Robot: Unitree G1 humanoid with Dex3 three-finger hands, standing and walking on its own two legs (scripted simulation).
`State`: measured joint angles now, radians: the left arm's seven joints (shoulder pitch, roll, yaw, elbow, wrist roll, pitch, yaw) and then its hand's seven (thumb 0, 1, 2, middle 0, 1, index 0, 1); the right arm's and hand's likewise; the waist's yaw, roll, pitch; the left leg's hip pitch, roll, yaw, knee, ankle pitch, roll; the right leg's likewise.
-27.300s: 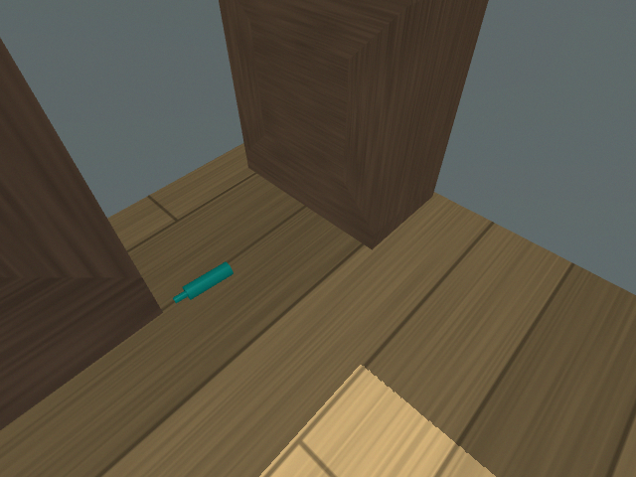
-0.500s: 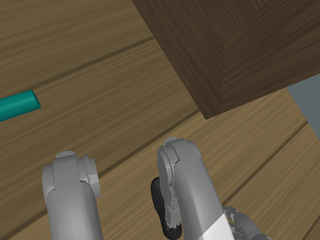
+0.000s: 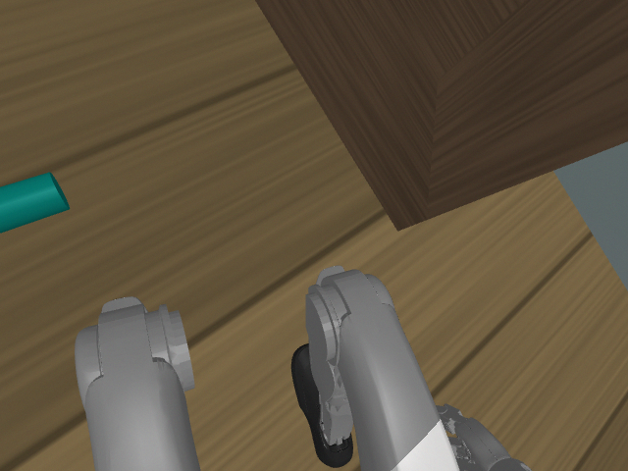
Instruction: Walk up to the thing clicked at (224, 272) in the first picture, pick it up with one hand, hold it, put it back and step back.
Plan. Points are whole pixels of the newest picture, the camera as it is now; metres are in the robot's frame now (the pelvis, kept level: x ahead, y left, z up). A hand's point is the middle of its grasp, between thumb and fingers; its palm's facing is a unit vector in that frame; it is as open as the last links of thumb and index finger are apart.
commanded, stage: rise first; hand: left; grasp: from above
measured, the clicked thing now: out of the picture +0.44 +0.40 -0.28
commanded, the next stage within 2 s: approach in 0.26 s
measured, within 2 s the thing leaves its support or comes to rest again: neither
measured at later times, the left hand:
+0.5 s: hand out of the picture +0.40 +0.41 -0.16, palm faces -0.39 -0.17 -0.90, open 14.2 cm
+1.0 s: hand out of the picture +0.46 +0.37 -0.16, palm faces -0.39 -0.17 -0.91, open 14.3 cm
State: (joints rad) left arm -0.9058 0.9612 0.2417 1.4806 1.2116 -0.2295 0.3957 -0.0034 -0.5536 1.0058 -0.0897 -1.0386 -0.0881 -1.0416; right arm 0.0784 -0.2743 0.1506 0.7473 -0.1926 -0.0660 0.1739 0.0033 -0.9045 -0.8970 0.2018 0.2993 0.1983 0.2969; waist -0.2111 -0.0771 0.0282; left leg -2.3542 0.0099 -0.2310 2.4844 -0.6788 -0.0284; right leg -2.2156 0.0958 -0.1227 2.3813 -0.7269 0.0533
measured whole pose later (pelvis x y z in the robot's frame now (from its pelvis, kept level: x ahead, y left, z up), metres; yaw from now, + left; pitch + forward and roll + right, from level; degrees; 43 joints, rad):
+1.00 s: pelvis +0.00 +0.00 +0.01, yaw +0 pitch +32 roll -10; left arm -1.04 0.93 0.17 1.55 1.14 -0.06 0.38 0.00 -0.59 1.02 -0.09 -1.04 -0.08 -1.05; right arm 0.16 -0.29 0.19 0.71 -0.15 -0.05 0.16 0.00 -0.91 -0.90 0.20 0.30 0.20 0.30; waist -0.30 -0.03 0.03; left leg -2.34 0.04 -0.22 2.45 -0.68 -0.03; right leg -2.24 0.11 -0.11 2.35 -0.70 0.06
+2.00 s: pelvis +0.00 +0.00 -0.01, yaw -3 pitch +28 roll -14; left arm -1.04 1.06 0.17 1.70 1.17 -0.18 0.54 0.00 -0.56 1.00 -0.08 -1.00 -0.07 -1.01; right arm 0.08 -0.30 0.32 0.69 -0.25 -0.19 0.20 0.00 -0.90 -0.90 0.20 0.30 0.20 0.30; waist -0.33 -0.15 0.14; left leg -2.35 0.03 -0.29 2.53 -0.70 -0.03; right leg -2.21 0.12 -0.17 2.38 -0.71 0.07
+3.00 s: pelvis -0.01 +0.01 -0.01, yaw -5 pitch +25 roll -16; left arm -1.04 1.12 0.16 1.75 1.20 -0.21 0.62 0.00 -0.43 0.92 -0.14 -1.02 -0.15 -1.01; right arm 0.03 -0.35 0.37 0.66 -0.28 -0.24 0.23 0.00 -0.90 -0.90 0.20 0.30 0.20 0.30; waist -0.34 -0.20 0.20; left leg -2.33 0.03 -0.32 2.56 -0.70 -0.02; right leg -2.18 0.13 -0.19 2.38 -0.69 0.07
